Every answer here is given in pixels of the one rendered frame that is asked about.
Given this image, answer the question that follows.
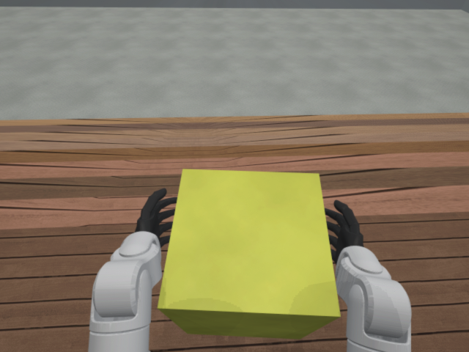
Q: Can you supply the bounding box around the left robot hand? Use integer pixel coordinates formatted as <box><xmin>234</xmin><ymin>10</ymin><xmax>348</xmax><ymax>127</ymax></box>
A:
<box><xmin>135</xmin><ymin>188</ymin><xmax>177</xmax><ymax>247</ymax></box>

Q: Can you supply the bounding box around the left robot forearm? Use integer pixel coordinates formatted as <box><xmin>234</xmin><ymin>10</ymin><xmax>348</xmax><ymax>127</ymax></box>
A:
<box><xmin>88</xmin><ymin>231</ymin><xmax>162</xmax><ymax>352</ymax></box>

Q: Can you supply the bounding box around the right robot hand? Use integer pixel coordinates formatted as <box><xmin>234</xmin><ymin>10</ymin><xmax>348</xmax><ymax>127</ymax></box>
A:
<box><xmin>325</xmin><ymin>200</ymin><xmax>364</xmax><ymax>264</ymax></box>

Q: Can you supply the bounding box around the right robot forearm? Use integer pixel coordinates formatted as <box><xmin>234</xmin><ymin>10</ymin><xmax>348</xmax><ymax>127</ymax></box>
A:
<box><xmin>336</xmin><ymin>246</ymin><xmax>411</xmax><ymax>352</ymax></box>

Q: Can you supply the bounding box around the carton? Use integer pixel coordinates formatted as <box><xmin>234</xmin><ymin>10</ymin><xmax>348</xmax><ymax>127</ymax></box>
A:
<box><xmin>158</xmin><ymin>169</ymin><xmax>341</xmax><ymax>340</ymax></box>

